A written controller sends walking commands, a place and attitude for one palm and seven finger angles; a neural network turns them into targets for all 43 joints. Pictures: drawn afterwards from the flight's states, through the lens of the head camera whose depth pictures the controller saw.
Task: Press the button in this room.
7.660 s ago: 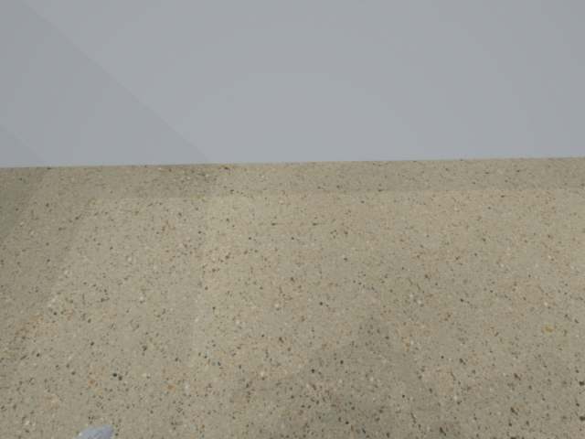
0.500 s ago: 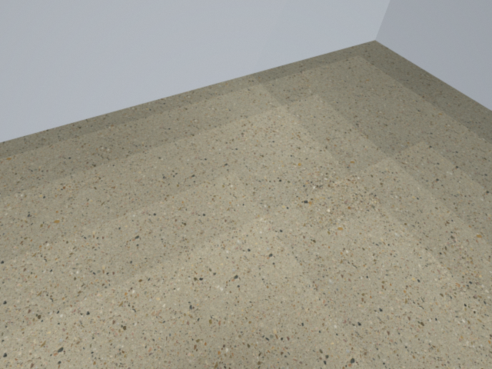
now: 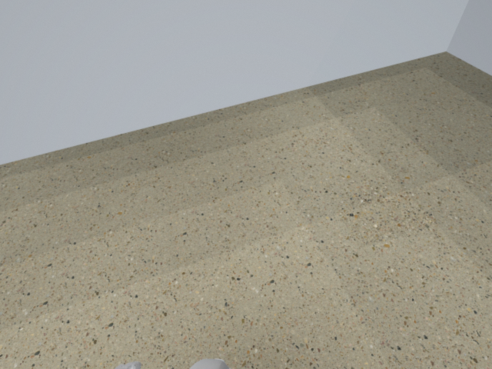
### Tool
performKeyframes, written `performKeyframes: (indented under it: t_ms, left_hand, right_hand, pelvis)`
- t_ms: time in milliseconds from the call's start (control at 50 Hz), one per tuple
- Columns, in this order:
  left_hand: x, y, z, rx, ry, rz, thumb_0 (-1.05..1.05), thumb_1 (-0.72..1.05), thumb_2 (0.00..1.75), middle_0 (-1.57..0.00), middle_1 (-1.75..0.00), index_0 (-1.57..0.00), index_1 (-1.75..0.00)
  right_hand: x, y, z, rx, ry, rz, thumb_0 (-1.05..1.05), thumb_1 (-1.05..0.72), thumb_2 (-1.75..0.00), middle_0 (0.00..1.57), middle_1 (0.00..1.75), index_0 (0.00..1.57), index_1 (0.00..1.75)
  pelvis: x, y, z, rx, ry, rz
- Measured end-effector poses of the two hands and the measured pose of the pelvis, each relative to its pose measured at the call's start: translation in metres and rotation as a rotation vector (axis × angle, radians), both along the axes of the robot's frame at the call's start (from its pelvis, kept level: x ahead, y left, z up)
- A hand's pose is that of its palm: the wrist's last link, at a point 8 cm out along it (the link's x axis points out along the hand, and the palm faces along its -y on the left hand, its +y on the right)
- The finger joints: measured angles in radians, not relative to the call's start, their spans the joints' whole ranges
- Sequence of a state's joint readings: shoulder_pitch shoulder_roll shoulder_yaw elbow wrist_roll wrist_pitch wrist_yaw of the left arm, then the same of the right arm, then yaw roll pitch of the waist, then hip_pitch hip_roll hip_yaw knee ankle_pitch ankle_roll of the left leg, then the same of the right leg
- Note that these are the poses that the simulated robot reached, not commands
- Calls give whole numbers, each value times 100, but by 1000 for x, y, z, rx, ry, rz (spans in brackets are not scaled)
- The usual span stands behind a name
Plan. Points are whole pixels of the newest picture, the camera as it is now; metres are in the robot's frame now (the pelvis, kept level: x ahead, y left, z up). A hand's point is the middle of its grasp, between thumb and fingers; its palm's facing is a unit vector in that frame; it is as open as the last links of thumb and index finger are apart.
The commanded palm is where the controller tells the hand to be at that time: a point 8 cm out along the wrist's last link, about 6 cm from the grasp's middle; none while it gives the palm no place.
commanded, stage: turn or walk to find it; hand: left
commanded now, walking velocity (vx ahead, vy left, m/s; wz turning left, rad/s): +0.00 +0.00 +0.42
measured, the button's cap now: out of the picture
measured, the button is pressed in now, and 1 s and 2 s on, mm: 0 0 0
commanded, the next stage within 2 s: none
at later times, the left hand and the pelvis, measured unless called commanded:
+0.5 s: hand out of the picture -0.06 +0.26 -0.18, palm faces +0.28 -0.93 -0.24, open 7.4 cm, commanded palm none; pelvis -0.04 +0.04 +0.00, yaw +13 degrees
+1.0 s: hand out of the picture -0.05 +0.19 -0.14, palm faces +0.43 -0.86 -0.27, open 7.4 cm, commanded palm none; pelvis -0.05 -0.01 +0.01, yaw +26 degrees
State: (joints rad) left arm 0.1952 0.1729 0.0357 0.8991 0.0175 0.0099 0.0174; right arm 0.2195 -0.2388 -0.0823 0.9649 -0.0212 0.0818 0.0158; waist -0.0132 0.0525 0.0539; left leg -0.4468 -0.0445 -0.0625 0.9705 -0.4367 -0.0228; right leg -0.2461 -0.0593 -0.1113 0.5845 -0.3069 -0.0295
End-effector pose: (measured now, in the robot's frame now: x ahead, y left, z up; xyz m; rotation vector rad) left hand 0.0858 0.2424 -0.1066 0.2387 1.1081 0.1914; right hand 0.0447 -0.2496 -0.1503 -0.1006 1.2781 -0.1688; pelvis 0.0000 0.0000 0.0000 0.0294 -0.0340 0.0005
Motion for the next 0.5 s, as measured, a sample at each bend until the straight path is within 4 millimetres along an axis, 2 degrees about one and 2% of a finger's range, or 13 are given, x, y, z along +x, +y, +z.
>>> performKeyframes:
  t_ms: [120, 220, 300, 400, 440, 500]
  left_hand:
    - [-38, -10, -1, -21, 58, 66, 1, 90, 90, -20, -30, -20, -30]
    - [-72, -2, -9, -42, 99, 137, 1, 90, 90, -20, -30, -20, -30]
    - [-105, 15, -22, -58, 140, 201, 1, 90, 90, -20, -30, -20, -30]
    - [-146, 45, -45, -77, 204, 278, 1, 90, 90, -20, -30, -20, -30]
    - [-156, 53, -44, -76, 232, 296, 1, 90, 90, -20, -30, -20, -30]
    - [-159, 61, -37, -78, 221, 317, 1, 91, 90, -20, -30, -20, -30]
  right_hand:
    - [-10, -12, 7, -15, 55, 43, 0, -91, -90, 20, 30, 20, 30]
    - [-6, -7, 12, -40, 92, 108, 0, -91, -90, 20, 30, 19, 30]
    - [14, 10, 16, -65, 63, 177, 0, -91, -90, 20, 30, 19, 30]
    - [42, 43, 21, -93, -42, 256, 0, -91, -90, 20, 30, 19, 30]
    - [48, 54, 27, -93, -72, 275, 0, -91, -90, 20, 30, 19, 30]
    - [51, 68, 33, -87, -86, 303, 0, -91, -90, 20, 30, 20, 30]
  pelvis:
    - [-6, -5, 7, 9, 0, 60]
    - [-12, -1, 7, 7, 6, 112]
    - [-19, 11, 3, -5, 11, 151]
    - [-30, 31, -9, -21, 10, 189]
    - [-33, 35, -6, -27, 8, 198]
    - [-36, 39, 1, -37, 10, 220]
